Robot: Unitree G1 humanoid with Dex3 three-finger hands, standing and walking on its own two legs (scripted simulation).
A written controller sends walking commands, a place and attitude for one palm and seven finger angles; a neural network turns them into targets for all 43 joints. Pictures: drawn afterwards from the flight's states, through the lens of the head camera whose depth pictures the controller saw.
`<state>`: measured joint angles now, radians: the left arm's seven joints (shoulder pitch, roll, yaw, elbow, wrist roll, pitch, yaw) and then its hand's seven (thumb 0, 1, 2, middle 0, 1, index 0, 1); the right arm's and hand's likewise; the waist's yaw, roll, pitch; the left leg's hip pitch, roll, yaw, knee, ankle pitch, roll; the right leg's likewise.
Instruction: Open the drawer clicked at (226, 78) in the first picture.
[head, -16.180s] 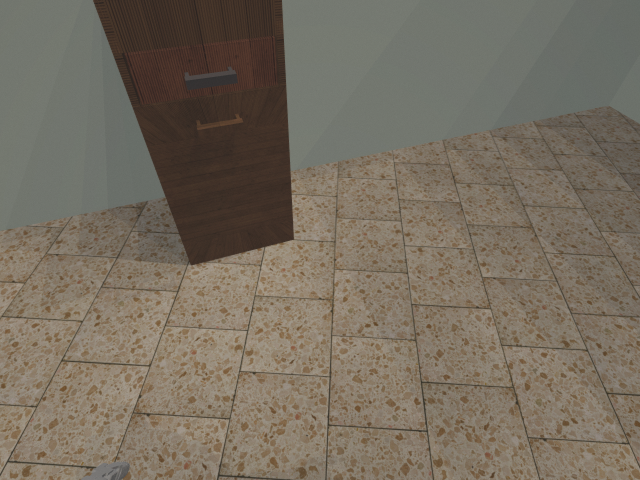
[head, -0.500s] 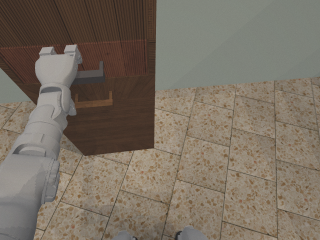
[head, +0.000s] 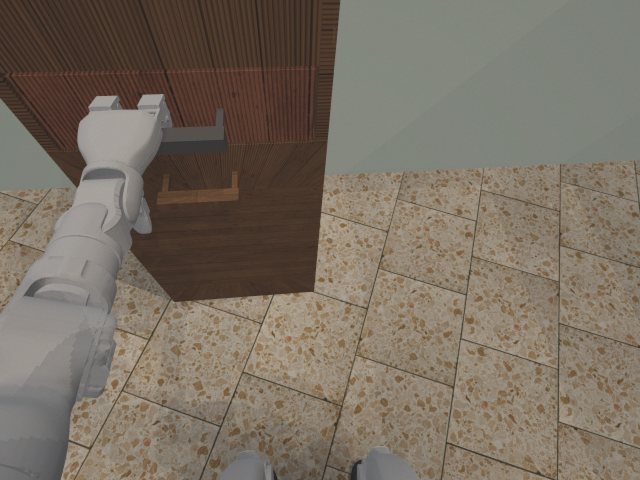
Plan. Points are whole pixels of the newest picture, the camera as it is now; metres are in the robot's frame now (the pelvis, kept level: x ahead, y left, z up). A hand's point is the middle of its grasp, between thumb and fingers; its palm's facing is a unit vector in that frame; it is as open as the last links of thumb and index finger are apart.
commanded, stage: lower the fingers behind the handle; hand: left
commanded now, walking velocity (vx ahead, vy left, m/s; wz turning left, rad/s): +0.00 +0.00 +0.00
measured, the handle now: (177, 129) +0.57 +0.18 +0.04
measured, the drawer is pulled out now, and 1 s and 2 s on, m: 0.00 0.00 0.02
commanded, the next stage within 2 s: close the thumb around the handle in 0.58 s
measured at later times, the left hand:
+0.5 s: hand (144, 172) +0.51 +0.22 +0.02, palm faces -0.07 +0.00 -1.00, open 13.9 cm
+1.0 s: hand (144, 173) +0.51 +0.22 +0.02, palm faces -0.06 -0.02 -1.00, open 11.1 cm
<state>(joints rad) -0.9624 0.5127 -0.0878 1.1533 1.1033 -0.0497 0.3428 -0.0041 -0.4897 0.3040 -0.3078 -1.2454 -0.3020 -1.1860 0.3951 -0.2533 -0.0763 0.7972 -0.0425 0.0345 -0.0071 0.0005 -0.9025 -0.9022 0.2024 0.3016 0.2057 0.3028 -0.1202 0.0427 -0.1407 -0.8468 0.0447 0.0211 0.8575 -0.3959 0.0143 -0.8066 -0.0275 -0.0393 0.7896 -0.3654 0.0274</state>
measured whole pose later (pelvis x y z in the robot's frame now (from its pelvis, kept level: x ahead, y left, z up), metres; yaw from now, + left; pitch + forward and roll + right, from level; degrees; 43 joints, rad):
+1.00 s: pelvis +0.01 +0.00 +0.00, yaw -1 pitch +23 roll -3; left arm -0.90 0.52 -0.03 1.12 1.10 -0.04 0.33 0.00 -0.05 0.49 -0.30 -1.21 -0.32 -1.24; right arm 0.37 -0.25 -0.06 0.77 -0.04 0.05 -0.01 0.00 -0.90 -0.90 0.20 0.30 0.21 0.30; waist -0.13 0.05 -0.15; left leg -0.86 0.06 0.03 0.88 -0.42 0.01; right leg -0.82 -0.01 -0.03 0.80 -0.38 0.03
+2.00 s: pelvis +0.03 +0.00 +0.01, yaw +1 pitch +21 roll -2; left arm -0.76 0.42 -0.09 0.97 1.07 0.01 0.34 0.00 0.68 0.78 -0.33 -1.33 -0.31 -1.34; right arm 0.31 -0.24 -0.08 0.77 -0.04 0.07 0.00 0.00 -0.90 -0.90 0.20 0.30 0.21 0.30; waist -0.07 0.06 -0.15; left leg -0.75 0.04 0.01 0.82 -0.43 0.00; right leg -0.71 -0.02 -0.04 0.75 -0.40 0.02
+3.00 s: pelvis +0.01 -0.01 +0.01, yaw +1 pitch +17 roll -1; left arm -0.69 0.38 -0.11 0.96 1.09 0.02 0.36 0.00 0.68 0.78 -0.33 -1.30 -0.31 -1.32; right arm 0.25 -0.23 -0.07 0.72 -0.03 0.06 -0.02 0.00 -0.90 -0.90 0.20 0.30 0.20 0.30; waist -0.04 0.05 -0.13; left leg -0.71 0.03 0.01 0.81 -0.39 0.00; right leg -0.68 -0.03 -0.03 0.77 -0.38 0.02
